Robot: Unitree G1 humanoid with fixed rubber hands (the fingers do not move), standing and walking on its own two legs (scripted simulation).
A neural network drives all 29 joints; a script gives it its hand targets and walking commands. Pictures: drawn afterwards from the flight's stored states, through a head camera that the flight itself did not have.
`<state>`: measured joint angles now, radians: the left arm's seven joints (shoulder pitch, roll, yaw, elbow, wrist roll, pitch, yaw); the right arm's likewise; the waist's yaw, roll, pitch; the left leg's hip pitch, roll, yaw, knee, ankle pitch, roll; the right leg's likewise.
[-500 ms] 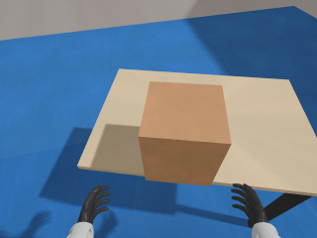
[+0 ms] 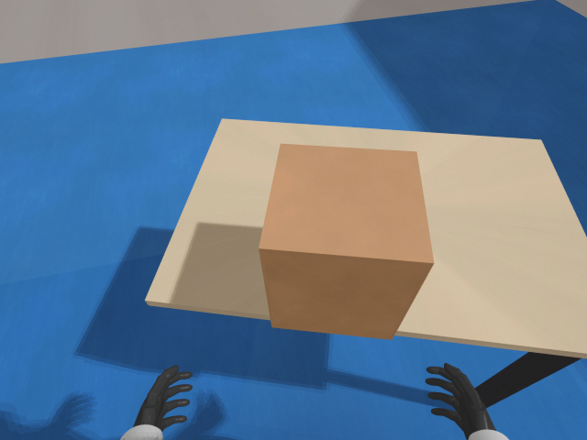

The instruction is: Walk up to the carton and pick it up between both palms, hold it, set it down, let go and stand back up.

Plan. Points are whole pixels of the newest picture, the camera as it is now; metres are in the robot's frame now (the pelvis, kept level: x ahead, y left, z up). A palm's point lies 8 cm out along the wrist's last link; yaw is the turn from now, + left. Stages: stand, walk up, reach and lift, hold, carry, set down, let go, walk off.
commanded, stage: let go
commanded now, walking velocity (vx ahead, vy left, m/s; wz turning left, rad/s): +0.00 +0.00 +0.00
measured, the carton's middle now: (338, 246) +0.40 -0.05 -0.01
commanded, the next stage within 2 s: stand in 0.52 s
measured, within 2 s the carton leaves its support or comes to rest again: neither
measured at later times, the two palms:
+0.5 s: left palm (154, 429) +0.14 +0.22 -0.08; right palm (481, 432) +0.14 -0.23 -0.09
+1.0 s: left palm out of the picture +0.07 +0.23 -0.13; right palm out of the picture +0.01 -0.25 -0.13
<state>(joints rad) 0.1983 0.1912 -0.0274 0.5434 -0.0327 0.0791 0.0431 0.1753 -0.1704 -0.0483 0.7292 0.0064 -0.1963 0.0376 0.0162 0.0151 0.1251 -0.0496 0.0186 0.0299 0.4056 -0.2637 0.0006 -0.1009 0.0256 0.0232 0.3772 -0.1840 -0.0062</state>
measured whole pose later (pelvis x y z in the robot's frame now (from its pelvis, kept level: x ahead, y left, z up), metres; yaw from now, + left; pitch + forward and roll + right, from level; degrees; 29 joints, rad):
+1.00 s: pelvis +0.00 +0.00 -0.01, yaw -3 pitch +0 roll +0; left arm 0.34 0.17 0.03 0.82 0.03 -0.01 0.00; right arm 0.34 -0.21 -0.05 0.90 -0.03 0.02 0.00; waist -0.01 -0.01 -0.04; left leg -0.19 0.03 0.10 0.49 -0.30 0.01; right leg -0.28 0.03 0.07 0.49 -0.21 0.00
